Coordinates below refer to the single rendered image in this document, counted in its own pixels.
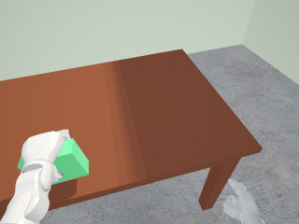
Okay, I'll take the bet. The left robot hand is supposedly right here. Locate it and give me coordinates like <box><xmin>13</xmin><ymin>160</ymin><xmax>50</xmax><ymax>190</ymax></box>
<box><xmin>21</xmin><ymin>129</ymin><xmax>71</xmax><ymax>183</ymax></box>

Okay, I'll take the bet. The right robot hand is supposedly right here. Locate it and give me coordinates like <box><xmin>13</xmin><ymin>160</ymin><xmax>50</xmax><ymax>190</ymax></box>
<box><xmin>223</xmin><ymin>178</ymin><xmax>259</xmax><ymax>221</ymax></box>

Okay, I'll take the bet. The sponge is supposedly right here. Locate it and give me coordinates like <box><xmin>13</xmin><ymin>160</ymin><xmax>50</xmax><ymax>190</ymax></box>
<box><xmin>18</xmin><ymin>138</ymin><xmax>89</xmax><ymax>185</ymax></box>

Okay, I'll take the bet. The left robot forearm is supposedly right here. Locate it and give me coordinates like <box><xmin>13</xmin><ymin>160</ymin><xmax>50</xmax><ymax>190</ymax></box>
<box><xmin>0</xmin><ymin>161</ymin><xmax>54</xmax><ymax>224</ymax></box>

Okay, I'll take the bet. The right robot forearm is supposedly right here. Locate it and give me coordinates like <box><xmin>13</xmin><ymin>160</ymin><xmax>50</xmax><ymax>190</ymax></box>
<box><xmin>241</xmin><ymin>212</ymin><xmax>265</xmax><ymax>224</ymax></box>

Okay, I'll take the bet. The table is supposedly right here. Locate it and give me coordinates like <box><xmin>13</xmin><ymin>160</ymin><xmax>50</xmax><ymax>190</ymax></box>
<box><xmin>0</xmin><ymin>49</ymin><xmax>263</xmax><ymax>221</ymax></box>

